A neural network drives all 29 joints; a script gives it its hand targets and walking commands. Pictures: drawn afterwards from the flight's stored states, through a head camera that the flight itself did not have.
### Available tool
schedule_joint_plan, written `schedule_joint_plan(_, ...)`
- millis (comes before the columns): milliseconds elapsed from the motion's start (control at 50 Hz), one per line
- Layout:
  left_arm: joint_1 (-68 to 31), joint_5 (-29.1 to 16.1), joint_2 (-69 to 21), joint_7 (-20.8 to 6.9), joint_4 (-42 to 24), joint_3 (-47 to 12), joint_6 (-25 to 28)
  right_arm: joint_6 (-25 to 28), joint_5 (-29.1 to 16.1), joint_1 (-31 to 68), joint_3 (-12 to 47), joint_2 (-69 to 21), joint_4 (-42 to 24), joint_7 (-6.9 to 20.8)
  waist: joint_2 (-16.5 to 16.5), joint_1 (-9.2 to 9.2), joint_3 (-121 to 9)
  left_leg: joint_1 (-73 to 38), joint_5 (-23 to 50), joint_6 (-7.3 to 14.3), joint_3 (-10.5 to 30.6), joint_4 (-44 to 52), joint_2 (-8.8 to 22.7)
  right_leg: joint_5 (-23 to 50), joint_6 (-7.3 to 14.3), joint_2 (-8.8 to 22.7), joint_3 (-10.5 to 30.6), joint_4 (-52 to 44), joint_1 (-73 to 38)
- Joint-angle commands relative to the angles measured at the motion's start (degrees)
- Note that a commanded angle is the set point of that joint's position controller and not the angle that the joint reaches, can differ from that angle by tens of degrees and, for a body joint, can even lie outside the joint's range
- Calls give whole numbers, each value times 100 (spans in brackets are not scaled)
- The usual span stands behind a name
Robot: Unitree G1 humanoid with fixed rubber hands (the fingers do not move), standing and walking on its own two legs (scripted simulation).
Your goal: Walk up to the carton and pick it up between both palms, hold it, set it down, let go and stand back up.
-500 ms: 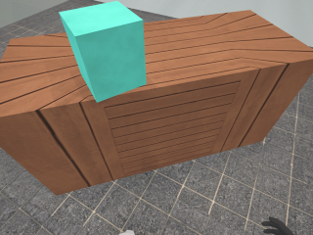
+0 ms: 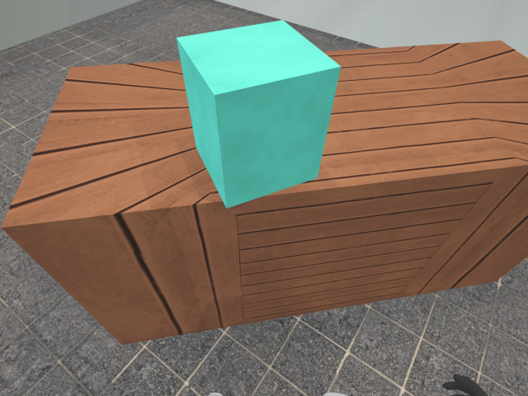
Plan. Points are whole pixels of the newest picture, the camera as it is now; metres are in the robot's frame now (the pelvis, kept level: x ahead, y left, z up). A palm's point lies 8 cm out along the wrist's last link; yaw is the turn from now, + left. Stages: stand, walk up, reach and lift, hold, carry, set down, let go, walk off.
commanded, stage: walk up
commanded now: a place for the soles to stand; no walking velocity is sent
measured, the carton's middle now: (254, 115) +0.61 +0.00 +0.10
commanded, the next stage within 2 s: none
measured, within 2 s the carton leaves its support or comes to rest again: neither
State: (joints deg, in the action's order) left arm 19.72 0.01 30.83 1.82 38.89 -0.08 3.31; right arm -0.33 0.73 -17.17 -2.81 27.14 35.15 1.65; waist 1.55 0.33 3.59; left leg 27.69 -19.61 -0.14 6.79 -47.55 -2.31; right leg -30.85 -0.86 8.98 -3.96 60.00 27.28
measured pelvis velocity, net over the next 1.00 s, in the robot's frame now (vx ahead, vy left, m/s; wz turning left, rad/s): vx -0.01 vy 0.01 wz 0.09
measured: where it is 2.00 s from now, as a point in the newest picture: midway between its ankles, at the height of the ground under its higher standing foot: outside the picture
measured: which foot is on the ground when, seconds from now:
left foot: down 0.00-1.00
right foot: up 0.00-0.10, down 0.12-1.00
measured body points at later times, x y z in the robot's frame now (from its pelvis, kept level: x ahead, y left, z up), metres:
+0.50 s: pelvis +0.01 +0.01 +0.00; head +0.05 +0.02 +0.45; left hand +0.10 +0.35 -0.09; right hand +0.15 -0.32 -0.07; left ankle +0.06 +0.14 -0.70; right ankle +0.04 -0.13 -0.70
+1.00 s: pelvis -0.01 +0.01 +0.00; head +0.02 +0.01 +0.45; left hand +0.06 +0.35 -0.09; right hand +0.14 -0.30 -0.08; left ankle +0.02 +0.15 -0.69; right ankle +0.03 -0.13 -0.70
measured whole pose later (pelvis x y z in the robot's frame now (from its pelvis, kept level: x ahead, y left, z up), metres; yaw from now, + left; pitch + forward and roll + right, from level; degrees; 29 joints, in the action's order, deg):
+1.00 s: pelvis -0.01 +0.01 +0.00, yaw +5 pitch -1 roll +1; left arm 16.7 0.0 27.6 0.1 38.9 -0.1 -0.1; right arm 0.5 0.7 -17.3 -2.1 27.2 35.1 -1.2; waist -0.1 -0.7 5.3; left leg 27.0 -26.8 0.8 5.2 -53.0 -3.1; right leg -23.3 -0.6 6.9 -4.1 49.1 24.1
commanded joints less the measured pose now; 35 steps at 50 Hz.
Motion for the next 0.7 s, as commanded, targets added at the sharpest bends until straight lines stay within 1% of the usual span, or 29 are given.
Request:
schedule_joint_plan(0, 30, -62, 727, -38, -246, 499, 79, 104, 30, -185, -425, 1434, -96, -225, 1182, 86, -543, -777, 2527, 1456, 2251, 1428, 1138, 74, 263, -359, 313, -256, 500)
schedule_joint_plan(20, 182, -28, 714, -27, -280, 567, 70, 107, 85, -221, -433, 1429, -174, -241, 1248, 75, -645, -864, 3012, 1407, 2049, 1218, 1010, 166, 272, -443, 159, -535, 382)
schedule_joint_plan(40, 218, 5, 655, -42, -211, 528, 59, 127, -4, -239, -388, 1325, -103, -278, 808, 17, -877, -954, 3091, 1357, 1880, 1013, 1037, 532, 328, -543, 16, -877, -77)
schedule_joint_plan(100, 259, 89, 573, -43, -154, 546, 46, 103, -67, 3, -345, 1203, -162, -302, 370, -170, -642, -106, 3028, 950, 1205, 524, 845, 1534, 480, -659, 163, -2282, -1257)
schedule_joint_plan(120, 505, 105, 799, -26, -48, 552, 53, 144, -169, 26, -245, 890, -176, -284, 127, -292, -1000, 208, 2036, 655, 845, 142, 586, 1713, 721, -51, 937, -2631, -1679)
schedule_joint_plan(140, 357, 204, 1230, -62, -122, 689, 72, 145, -129, 208, -110, 616, -321, -290, -1098, -439, -821, 987, 436, 315, -136, -856, -245, 1374, 1230, 1112, 2018, -3394, -1747)
schedule_joint_plan(160, 8, 174, 1461, -126, -170, 727, 29, 92, -115, 174, -255, 887, -293, -371, -1500, -318, -657, 790, -1565, 197, -477, -1678, -229, 1483, 1770, 1947, 2417, -3670, -1186)
schedule_joint_plan(180, -257, 124, 1371, -138, -241, 715, 1, 95, -119, -53, -251, 1101, -129, -343, -1202, -141, -404, 873, -1706, 125, -466, -1462, 147, 1412, 1796, 1805, 2217, -3399, -1322)
schedule_joint_plan(200, -487, 155, 1141, -136, -265, 651, -63, 154, -102, -184, -276, 1079, 13, -332, -1054, -62, -247, 706, -1728, 154, -681, -912, 173, 1836, 1669, 1433, 1700, -3120, -1104)
schedule_joint_plan(240, -641, 130, 1141, -203, -255, 651, -140, 251, -40, -707, -260, 940, 222, -294, -1266, 184, -359, -447, -372, 255, -1113, 496, -107, 2253, 1142, 846, 719, -2375, -559)
schedule_joint_plan(260, -567, 155, 908, -203, -357, 550, -202, 285, 55, -828, -330, 970, 231, -313, -1069, 218, -375, -722, -98, 307, -892, 864, -226, 1841, 873, 576, 383, -1711, -349)
schedule_joint_plan(280, -358, 63, 616, -158, -307, 466, -237, 319, 124, -689, -366, 1133, 197, -347, -99, 139, -213, -809, -592, 532, 593, 1679, 288, 1209, 616, 366, 369, -928, 121)
schedule_joint_plan(300, -525, 8, 477, -219, -410, 467, -296, 345, 182, -451, -446, 1642, -51, -375, 847, 125, -232, -862, -483, 1009, 3179, 2392, 1515, -4, 103, -484, 86, -140, 1072)
schedule_joint_plan(320, -754, 2, 737, -137, -369, 509, -376, 344, 118, -529, -432, 1908, -62, -376, 528, 201, 11, -369, -747, 1335, 3851, 2533, 1887, -608, 159, -361, 687, 57, 1103)
schedule_joint_plan(360, -625, 20, 822, -181, -370, 555, -297, 318, 102, -76, -371, 1655, -15, -424, 591, 125, -148, -556, -183, 1305, 2912, 1939, 1338, -426, 222, -389, 531, -431, 587)
schedule_joint_plan(380, -565, 24, 702, -159, -381, 537, -258, 298, 105, -78, -354, 1610, -52, -415, 1009, 58, -12, -437, 579, 1276, 2712, 1876, 1213, -138, 277, -448, 476, -393, 835)
schedule_joint_plan(420, -110, 53, 677, -191, -114, 580, -187, 252, 89, -58, -402, 1516, -94, -392, 792, 17, -429, -529, 1412, 1239, 2287, 1514, 1041, 56, 215, -638, 202, -922, 9)
schedule_joint_plan(440, -73, 0, 542, -159, -58, 563, -118, 215, 18, 140, -327, 1395, -100, -363, 760, -187, -401, -125, 1838, 1105, 1721, 1238, 846, 631, 291, -715, 85, -1640, -700)
schedule_joint_plan(460, 64, 62, 569, -163, -30, 545, -109, 170, -14, 62, -348, 1373, -150, -335, 450, -128, -715, 116, 1522, 956, 1582, 1127, 771, 1064, 359, -762, 74, -1926, -1271)
schedule_joint_plan(480, 242, 107, 610, -128, -64, 602, -75, 148, 10, 96, -249, 1172, -88, -311, 736, -273, -566, 439, 1174, 747, 1232, 841, 663, 794, 420, -538, 492, -2547, -1751)
schedule_joint_plan(500, 319, 189, 1161, -82, -128, 692, -49, 143, -56, 212, -168, 790, -266, -299, -572, -428, -502, 1005, 722, 363, 377, -331, 74, 923, 819, 578, 1641, -3174, -1855)
schedule_joint_plan(520, 145, 124, 1297, -101, -125, 778, -58, 154, -107, 184, -150, 745, -224, -360, -1116, -352, -244, 1121, -884, 159, -391, -995, -267, 1437, 1382, 1474, 2295, -3538, -1676)
schedule_joint_plan(540, -86, 136, 1426, -126, -125, 819, -58, 140, -115, 136, -220, 857, -186, -388, -1049, -269, -390, 902, -1548, 128, -347, -1640, -61, 2028, 1638, 1811, 2407, -3444, -1451)
schedule_joint_plan(560, -209, 149, 1445, -113, -207, 847, -67, 134, -76, 87, -219, 963, -196, -355, -791, -222, -256, 930, -1567, 71, -434, -1559, 113, 2572, 1809, 1856, 2229, -3249, -1423)
schedule_joint_plan(600, -588, 169, 1097, -152, -191, 672, -134, 222, -86, -286, -233, 886, 41, -301, -1341, 14, -61, 432, -1038, 168, -889, -240, 110, 3172, 1305, 1052, 918, -2602, -1105)
schedule_joint_plan(620, -815, 103, 1136, -157, -239, 633, -193, 271, -60, -730, -280, 877, 197, -296, -1299, 271, -323, -492, -212, 248, -1143, 516, -57, 2951, 1041, 797, 580, -2165, -775)
schedule_joint_plan(640, -550, 89, 963, -170, -221, 639, -250, 281, 26, -745, -333, 978, 265, -282, -832, 137, -466, -951, -222, 315, -865, 880, -139, 1865, 839, 559, 393, -1703, -407)
schedule_joint_plan(660, -477, 85, 735, -167, -288, 558, -286, 260, 79, -631, -434, 1272, 294, -304, -65, 62, -316, -1027, -353, 441, 17, 1337, 116, 864, 530, 369, 186, -1090, 52)
schedule_joint_plan(680, -506, 12, 548, -170, -298, 528, -348, 274, 198, -418, -525, 1725, -11, -324, 900, 112, -317, -1097, -378, 978, 2550, 2101, 1214, -50, 165, -343, -50, -192, 905)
